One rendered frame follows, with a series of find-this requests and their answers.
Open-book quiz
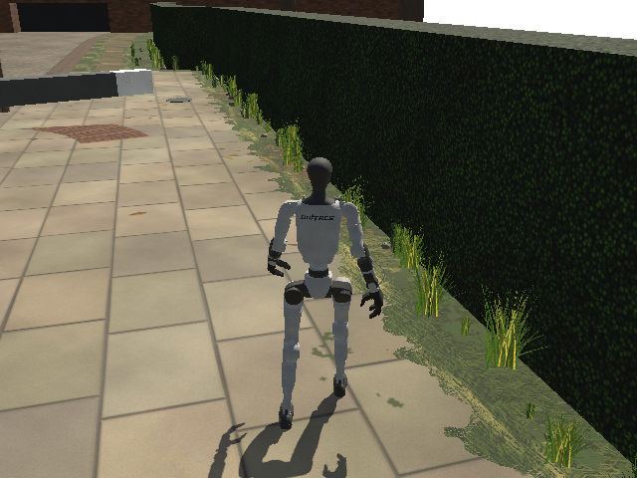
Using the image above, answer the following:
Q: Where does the right robot forearm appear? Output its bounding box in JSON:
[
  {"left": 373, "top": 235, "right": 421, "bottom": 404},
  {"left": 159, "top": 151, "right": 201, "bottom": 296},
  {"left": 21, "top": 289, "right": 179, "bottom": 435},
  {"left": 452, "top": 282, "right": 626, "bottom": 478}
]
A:
[{"left": 357, "top": 242, "right": 380, "bottom": 293}]

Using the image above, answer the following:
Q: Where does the left robot shin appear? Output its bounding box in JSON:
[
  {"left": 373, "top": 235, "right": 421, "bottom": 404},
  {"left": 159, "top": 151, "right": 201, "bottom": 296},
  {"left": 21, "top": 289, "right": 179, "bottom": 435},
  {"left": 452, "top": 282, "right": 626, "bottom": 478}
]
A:
[{"left": 282, "top": 343, "right": 297, "bottom": 415}]

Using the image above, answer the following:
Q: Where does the robot left hand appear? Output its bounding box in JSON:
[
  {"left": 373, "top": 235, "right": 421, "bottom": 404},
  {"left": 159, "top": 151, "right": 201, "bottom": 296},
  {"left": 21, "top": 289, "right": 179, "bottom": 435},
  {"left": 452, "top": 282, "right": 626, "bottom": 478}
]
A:
[{"left": 267, "top": 260, "right": 291, "bottom": 277}]

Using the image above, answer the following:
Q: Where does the left robot forearm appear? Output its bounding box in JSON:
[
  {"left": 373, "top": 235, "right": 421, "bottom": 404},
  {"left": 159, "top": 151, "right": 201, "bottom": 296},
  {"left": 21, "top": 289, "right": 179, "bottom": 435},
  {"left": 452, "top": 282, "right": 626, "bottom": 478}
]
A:
[{"left": 268, "top": 237, "right": 282, "bottom": 266}]

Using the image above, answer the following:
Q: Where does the robot left upper arm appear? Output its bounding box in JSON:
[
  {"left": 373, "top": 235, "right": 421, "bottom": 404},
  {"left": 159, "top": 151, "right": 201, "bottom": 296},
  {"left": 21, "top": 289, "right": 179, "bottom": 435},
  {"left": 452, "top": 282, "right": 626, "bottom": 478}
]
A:
[{"left": 271, "top": 200, "right": 299, "bottom": 253}]

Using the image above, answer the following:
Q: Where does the robot right hand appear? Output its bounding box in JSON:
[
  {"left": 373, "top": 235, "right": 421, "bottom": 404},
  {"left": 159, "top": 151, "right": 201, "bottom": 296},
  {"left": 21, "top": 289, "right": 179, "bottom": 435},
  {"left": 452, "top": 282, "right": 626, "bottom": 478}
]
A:
[{"left": 360, "top": 289, "right": 383, "bottom": 319}]

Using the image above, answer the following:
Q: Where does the right robot foot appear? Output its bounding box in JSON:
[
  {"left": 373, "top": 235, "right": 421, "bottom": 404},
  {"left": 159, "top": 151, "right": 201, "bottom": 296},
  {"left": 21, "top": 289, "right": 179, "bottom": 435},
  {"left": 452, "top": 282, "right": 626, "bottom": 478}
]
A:
[{"left": 333, "top": 374, "right": 347, "bottom": 397}]

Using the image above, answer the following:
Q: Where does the robot right upper arm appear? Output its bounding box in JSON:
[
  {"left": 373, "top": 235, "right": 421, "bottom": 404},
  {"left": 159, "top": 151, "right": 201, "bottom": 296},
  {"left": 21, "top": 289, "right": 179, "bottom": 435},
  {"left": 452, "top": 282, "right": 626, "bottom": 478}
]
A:
[{"left": 339, "top": 201, "right": 366, "bottom": 258}]

